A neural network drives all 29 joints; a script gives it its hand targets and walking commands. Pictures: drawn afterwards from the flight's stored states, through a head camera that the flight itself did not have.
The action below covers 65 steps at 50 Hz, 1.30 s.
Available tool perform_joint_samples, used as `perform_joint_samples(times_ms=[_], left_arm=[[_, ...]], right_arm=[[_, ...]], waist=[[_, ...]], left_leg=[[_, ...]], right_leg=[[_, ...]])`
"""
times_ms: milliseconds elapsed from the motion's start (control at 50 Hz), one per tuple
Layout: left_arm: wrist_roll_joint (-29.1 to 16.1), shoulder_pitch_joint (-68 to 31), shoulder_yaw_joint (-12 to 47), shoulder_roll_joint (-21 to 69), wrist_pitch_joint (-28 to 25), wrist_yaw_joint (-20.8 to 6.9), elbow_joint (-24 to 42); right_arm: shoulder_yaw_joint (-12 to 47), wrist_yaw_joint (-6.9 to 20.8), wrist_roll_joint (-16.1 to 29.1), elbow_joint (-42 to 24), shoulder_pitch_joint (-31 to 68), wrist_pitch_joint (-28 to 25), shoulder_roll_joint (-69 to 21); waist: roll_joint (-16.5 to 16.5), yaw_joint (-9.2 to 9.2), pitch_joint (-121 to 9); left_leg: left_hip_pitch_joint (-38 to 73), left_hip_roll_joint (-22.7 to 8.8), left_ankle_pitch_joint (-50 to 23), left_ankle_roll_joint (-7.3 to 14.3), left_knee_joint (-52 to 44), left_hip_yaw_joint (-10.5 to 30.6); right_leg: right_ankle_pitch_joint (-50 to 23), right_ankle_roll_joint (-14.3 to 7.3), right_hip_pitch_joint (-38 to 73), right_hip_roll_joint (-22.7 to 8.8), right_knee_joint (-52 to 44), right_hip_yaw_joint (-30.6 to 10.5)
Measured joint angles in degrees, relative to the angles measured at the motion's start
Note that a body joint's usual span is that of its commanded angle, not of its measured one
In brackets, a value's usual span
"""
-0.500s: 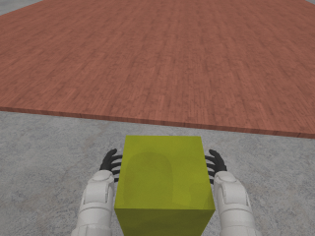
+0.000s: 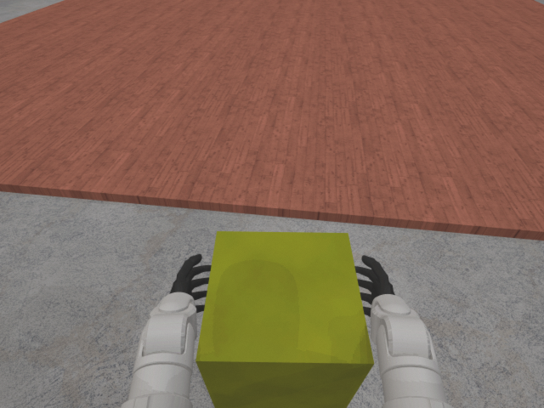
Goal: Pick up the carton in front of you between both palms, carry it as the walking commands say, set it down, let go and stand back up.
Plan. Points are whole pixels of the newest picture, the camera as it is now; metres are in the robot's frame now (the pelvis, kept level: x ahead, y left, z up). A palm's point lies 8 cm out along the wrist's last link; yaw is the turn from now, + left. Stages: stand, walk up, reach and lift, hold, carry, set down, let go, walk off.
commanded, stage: reach and lift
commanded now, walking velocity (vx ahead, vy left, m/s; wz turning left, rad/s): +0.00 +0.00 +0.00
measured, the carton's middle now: (280, 327) +0.29 +0.00 -0.04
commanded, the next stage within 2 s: hold in 0.28 s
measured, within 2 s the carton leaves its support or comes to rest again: neither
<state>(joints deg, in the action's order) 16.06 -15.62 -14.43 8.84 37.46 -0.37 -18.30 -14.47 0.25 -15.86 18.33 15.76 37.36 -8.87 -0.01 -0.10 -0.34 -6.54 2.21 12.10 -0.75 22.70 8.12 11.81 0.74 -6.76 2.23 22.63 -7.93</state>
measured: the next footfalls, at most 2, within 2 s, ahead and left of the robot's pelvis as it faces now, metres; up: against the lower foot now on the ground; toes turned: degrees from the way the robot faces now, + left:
left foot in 1.80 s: +0.30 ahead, +0.09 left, +0.00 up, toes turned +7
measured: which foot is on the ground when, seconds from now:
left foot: down 0.00-1.00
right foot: down 0.00-1.00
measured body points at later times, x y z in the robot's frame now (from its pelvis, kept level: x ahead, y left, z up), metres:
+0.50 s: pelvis +0.00 +0.00 +0.00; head -0.05 +0.00 +0.45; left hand +0.30 +0.15 +0.04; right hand +0.30 -0.15 +0.05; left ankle +0.01 +0.13 -0.74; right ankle +0.01 -0.13 -0.74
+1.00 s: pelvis -0.01 +0.00 +0.00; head -0.05 +0.00 +0.45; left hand +0.30 +0.15 +0.04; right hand +0.30 -0.15 +0.04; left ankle +0.01 +0.13 -0.74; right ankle +0.01 -0.13 -0.74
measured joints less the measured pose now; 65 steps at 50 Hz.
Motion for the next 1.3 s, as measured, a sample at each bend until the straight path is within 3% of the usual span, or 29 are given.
perform_joint_samples(times_ms=[420, 840, 1180, 1300], left_arm=[[-1.9, 2.6, 2.9, -0.6, 4.5, 0.5, 6.4], [-0.1, -1.3, -0.3, 0.3, 5.5, -0.4, 3.7], [-0.2, 0.3, 1.3, -0.1, 6.0, -0.3, 5.1], [-2.0, 2.3, 3.2, -0.5, 7.6, 0.6, 8.4]], right_arm=[[3.1, -0.4, 1.6, -6.4, -2.6, 4.5, 0.6], [-0.2, 0.5, -0.2, -3.7, 1.3, 5.6, -0.3], [1.3, 0.4, 0.0, -5.0, -0.2, 6.0, 0.0], [3.2, -0.4, 1.8, -8.3, -2.3, 7.5, 0.5]], waist=[[0.1, 0.13, -0.1], [0.1, 0.09, 1.3], [0.0, 0.15, 1.2], [0.0, 0.19, -4.5]], left_leg=[[3.8, -0.2, -0.9, 0.1, -2.8, -0.2], [3.3, -0.1, -0.9, 0.0, -1.1, -0.4], [4.4, -0.3, -0.9, 0.1, -2.4, -0.5], [-3.6, -1.5, 7.1, 0.2, 4.6, -3.2]], right_leg=[[-0.9, -0.1, 3.7, -0.2, -2.7, 0.0], [-0.8, 0.0, 3.2, -0.1, -1.0, 0.3], [-1.0, -0.1, 4.4, -0.2, -2.4, 0.5], [7.2, -0.2, -3.5, -1.4, 4.6, 3.4]])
